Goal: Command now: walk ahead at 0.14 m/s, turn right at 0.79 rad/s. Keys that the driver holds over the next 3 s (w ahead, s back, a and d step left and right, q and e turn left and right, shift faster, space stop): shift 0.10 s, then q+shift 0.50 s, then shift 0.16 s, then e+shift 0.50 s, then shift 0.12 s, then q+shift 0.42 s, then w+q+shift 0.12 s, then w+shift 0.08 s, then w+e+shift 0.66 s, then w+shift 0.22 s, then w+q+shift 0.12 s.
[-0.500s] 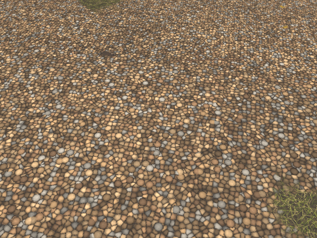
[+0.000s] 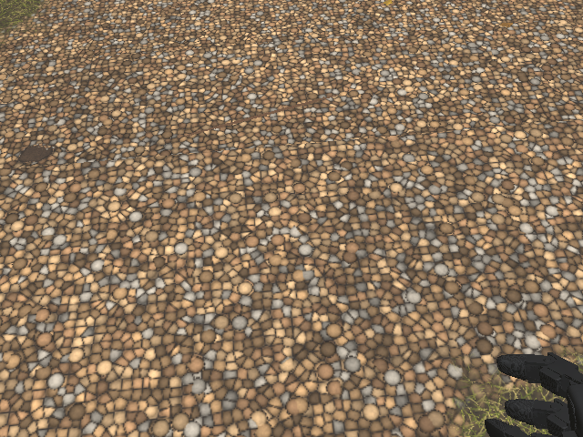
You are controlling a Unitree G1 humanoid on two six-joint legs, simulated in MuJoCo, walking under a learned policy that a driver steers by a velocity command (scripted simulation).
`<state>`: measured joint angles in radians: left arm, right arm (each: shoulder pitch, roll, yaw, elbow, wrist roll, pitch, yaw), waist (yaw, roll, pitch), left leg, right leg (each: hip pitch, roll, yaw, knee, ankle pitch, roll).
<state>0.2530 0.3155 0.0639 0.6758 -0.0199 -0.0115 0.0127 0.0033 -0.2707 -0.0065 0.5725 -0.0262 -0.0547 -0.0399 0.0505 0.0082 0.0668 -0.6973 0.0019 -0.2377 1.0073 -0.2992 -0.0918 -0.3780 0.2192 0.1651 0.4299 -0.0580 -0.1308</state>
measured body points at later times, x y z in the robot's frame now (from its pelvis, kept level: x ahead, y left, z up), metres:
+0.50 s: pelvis +0.12 +0.07 +0.01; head +0.16 +0.09 +0.45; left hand +0.28 +0.34 -0.10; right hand +0.27 -0.21 -0.08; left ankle +0.20 +0.17 -0.73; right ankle +0.11 -0.07 -0.69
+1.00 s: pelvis +0.13 +0.06 +0.01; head +0.16 +0.06 +0.46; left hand +0.16 +0.35 -0.10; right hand +0.38 -0.15 -0.08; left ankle +0.08 +0.18 -0.73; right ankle +0.16 -0.06 -0.73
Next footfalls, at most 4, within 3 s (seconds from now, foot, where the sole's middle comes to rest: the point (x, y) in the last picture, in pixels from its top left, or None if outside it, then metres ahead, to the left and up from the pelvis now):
0.24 left None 0.24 0.17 -0.77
0.62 right None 0.20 -0.05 -0.77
1.02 left None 0.12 0.18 -0.77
1.42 right None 0.18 -0.09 -0.77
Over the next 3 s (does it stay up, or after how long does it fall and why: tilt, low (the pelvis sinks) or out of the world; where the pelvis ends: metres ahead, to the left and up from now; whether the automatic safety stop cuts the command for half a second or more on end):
stays up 0.93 0.23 0.00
